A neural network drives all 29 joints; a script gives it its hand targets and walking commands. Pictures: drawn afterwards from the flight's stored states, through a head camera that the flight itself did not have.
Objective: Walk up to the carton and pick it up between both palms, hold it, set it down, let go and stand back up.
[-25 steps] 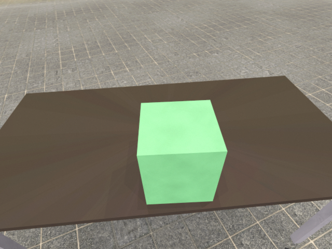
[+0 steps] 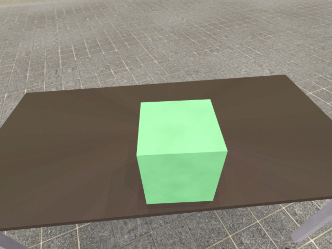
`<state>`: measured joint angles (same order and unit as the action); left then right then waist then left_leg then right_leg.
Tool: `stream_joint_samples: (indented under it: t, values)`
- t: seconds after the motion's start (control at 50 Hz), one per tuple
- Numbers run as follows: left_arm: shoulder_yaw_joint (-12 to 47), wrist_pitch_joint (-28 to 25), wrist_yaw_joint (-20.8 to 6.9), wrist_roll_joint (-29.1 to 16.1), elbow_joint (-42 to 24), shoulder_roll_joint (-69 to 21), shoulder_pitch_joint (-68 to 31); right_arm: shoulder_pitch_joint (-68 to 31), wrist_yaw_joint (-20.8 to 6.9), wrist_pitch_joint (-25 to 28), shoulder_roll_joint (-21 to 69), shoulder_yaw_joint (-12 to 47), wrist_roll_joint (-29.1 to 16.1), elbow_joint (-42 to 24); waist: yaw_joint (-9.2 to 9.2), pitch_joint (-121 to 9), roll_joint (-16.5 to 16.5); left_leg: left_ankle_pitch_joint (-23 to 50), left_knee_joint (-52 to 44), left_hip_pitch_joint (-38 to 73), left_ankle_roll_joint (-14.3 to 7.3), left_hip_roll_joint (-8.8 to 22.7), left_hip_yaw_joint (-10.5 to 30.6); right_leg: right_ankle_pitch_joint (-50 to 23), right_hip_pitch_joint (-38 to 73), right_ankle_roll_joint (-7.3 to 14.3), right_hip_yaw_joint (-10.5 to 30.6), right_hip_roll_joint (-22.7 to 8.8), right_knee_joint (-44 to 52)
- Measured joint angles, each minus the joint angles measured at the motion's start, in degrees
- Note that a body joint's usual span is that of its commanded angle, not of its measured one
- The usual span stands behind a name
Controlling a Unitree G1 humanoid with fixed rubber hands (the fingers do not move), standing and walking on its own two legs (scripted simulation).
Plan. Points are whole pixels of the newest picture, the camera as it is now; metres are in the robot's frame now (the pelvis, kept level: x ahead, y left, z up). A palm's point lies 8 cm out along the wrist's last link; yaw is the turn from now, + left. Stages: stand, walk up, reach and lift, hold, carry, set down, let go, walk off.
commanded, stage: stand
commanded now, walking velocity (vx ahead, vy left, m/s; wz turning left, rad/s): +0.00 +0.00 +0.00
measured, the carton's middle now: (177, 152) +0.43 +0.01 -0.01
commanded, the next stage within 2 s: none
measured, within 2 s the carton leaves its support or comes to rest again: neither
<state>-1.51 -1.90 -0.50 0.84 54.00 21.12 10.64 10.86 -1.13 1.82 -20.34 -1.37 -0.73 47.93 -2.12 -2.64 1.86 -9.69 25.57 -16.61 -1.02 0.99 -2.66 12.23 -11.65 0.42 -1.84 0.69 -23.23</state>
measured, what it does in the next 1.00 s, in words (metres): stands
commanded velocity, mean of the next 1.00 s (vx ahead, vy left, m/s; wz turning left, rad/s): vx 0.00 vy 0.00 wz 0.00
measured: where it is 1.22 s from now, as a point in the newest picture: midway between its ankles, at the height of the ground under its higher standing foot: outside the picture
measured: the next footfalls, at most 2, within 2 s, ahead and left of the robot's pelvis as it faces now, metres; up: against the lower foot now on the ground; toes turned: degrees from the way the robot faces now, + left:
none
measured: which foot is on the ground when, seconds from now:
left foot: down 0.00-1.00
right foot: down 0.00-1.00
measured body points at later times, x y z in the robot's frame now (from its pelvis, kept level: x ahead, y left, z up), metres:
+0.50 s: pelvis +0.00 +0.00 +0.00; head -0.01 -0.01 +0.45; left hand +0.09 +0.31 -0.11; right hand +0.14 -0.29 -0.11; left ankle +0.04 +0.10 -0.74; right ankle +0.00 -0.12 -0.74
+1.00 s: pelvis +0.00 +0.00 +0.00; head +0.00 -0.01 +0.45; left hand +0.10 +0.31 -0.11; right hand +0.14 -0.29 -0.11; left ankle +0.04 +0.10 -0.74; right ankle +0.00 -0.12 -0.74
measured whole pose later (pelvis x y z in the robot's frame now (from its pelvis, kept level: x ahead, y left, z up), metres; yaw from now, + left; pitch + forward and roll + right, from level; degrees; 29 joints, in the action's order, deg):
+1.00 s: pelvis +0.00 +0.00 +0.00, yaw +0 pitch +1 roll -1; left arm -1.5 -1.8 -0.5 0.8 54.1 21.1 9.8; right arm 10.9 -1.1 1.8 -20.5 -1.3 -0.7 47.9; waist -2.1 -2.3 1.9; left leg -10.0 25.6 -16.6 -1.0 1.0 -2.6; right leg 12.6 -11.6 0.4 -1.8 0.7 -23.2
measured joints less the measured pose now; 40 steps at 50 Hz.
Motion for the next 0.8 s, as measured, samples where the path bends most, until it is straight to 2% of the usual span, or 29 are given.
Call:
stream_joint_samples:
  t: [0.8]
  values:
    - [0.0,0.1,0.0,0.0,0.1,0.0,-0.5,0.0,0.0,0.0,-0.1,0.0,0.0,0.0,0.00,0.3,0.0,-0.3,0.0,0.0,0.0,0.0,0.0,0.3,0.0,0.0,0.0,0.0,0.0]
